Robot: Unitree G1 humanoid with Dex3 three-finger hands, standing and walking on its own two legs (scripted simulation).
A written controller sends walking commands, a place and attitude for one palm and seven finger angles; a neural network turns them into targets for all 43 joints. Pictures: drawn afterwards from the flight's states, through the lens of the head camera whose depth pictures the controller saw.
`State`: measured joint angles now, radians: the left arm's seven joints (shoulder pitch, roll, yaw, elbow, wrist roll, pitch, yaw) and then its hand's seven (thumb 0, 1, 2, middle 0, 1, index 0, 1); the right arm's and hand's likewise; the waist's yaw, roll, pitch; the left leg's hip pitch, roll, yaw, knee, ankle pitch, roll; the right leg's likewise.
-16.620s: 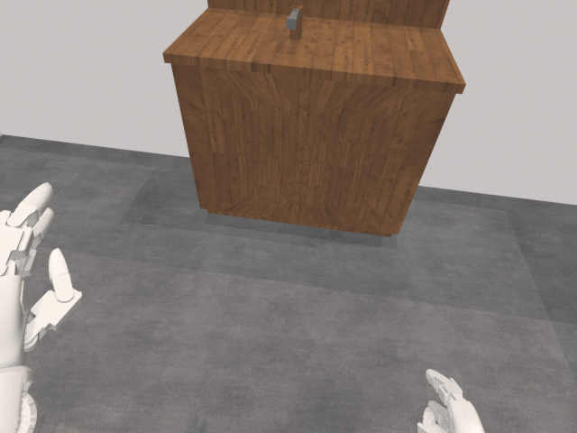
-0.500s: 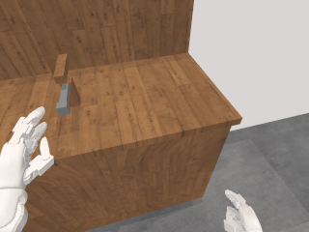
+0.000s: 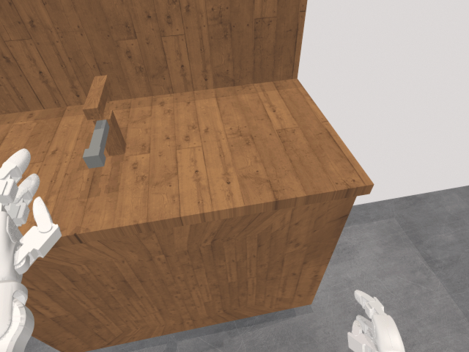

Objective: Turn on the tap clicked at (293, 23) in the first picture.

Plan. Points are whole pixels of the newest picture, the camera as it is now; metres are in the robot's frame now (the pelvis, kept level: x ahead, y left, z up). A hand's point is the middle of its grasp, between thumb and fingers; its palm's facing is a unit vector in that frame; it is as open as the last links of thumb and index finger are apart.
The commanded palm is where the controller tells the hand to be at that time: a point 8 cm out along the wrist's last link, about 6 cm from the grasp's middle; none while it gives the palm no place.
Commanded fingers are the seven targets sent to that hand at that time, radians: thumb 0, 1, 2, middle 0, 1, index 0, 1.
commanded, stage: turn the palm inward beside the body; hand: left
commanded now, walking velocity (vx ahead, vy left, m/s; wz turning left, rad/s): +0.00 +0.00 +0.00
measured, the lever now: (94, 157) +0.40 +0.31 +0.13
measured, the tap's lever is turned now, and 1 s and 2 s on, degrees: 0 0 0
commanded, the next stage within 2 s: reach beside the lever's end, fingers flat in 1.38 s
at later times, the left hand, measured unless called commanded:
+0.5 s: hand (37, 235) +0.20 +0.27 +0.18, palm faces +0.46 -0.87 -0.17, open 7.4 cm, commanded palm +0.14 +0.31 +0.20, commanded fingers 0.00 0.90 0.90 -0.20 -0.30 -0.20 -0.30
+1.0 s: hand (47, 243) +0.19 +0.25 +0.19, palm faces +0.48 -0.87 -0.11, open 7.4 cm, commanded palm +0.13 +0.29 +0.20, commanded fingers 0.00 0.90 0.90 -0.20 -0.30 -0.20 -0.30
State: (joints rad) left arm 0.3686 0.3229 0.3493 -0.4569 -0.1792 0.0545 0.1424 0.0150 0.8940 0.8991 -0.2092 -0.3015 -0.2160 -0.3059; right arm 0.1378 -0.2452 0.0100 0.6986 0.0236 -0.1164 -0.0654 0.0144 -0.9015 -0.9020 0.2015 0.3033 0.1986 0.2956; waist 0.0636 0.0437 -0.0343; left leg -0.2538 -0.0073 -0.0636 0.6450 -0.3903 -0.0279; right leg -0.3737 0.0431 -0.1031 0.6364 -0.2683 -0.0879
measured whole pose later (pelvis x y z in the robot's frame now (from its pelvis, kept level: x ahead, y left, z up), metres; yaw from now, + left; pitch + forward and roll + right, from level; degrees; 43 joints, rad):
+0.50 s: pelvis +0.01 +0.03 +0.01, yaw +0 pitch -2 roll +0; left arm 0.40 0.26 0.29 -0.55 -0.21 0.18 0.12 0.01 0.90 0.90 -0.20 -0.30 -0.21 -0.31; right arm 0.16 -0.22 0.06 0.68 0.02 -0.19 -0.08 0.01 -0.90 -0.90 0.20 0.30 0.20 0.30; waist 0.10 0.05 -0.04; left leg -0.18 -0.05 -0.05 0.59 -0.37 0.02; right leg -0.30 0.01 -0.09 0.59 -0.26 -0.05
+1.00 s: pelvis +0.00 +0.01 +0.01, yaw +1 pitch -3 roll +0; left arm 0.39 0.23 0.29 -0.60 -0.25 0.30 0.14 0.02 0.90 0.90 -0.20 -0.30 -0.21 -0.30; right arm 0.14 -0.23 0.07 0.70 0.04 -0.19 -0.09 0.02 -0.90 -0.90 0.20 0.30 0.20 0.30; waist 0.10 0.06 -0.04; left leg -0.15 -0.03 -0.07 0.57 -0.36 -0.01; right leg -0.27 0.02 -0.11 0.56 -0.24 -0.07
